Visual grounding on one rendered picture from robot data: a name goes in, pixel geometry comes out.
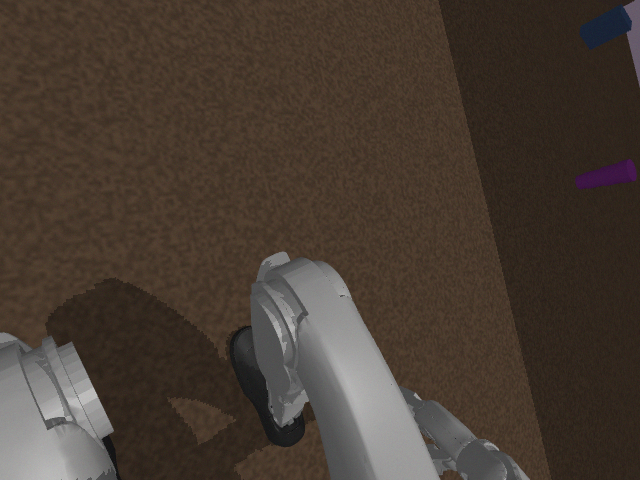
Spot right robot foot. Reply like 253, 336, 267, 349
229, 326, 305, 447

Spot right robot hand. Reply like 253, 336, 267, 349
399, 386, 478, 475

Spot right robot arm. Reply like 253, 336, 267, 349
456, 439, 530, 480

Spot left robot foot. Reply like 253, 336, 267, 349
102, 435, 121, 480

